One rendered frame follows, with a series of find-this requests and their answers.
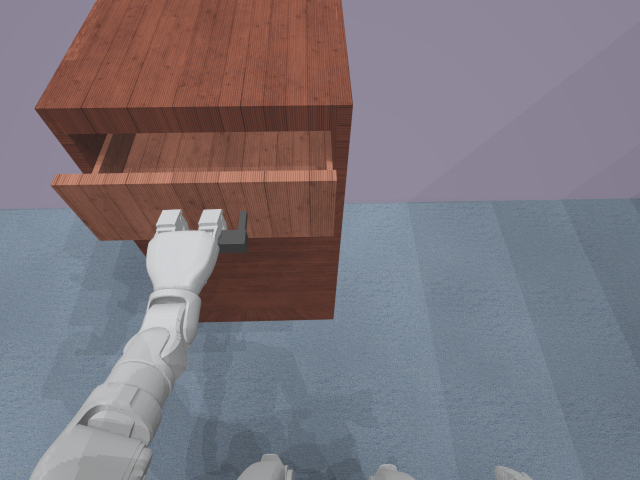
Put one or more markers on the robot left forearm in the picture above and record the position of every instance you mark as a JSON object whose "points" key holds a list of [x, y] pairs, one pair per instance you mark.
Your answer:
{"points": [[130, 401]]}

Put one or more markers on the left robot upper arm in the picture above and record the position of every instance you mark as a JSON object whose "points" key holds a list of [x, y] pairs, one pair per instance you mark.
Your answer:
{"points": [[87, 453]]}

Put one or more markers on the robot shin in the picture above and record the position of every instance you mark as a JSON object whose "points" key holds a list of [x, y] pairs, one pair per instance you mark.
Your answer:
{"points": [[271, 457], [386, 467]]}

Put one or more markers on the robot left hand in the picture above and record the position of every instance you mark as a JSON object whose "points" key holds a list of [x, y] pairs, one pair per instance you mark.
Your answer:
{"points": [[181, 258]]}

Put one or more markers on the drawer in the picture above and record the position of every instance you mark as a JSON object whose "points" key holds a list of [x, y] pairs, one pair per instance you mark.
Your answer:
{"points": [[284, 180]]}

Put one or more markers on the right robot shin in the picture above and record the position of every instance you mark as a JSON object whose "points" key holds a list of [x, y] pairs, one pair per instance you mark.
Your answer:
{"points": [[386, 467]]}

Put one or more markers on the handle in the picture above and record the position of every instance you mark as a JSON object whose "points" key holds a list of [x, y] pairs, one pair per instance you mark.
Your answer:
{"points": [[235, 241]]}

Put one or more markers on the cabinet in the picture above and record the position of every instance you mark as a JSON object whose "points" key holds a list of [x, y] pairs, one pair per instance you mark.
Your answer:
{"points": [[190, 66]]}

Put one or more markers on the left robot shin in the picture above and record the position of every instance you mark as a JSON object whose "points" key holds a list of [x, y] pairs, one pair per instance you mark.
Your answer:
{"points": [[271, 457]]}

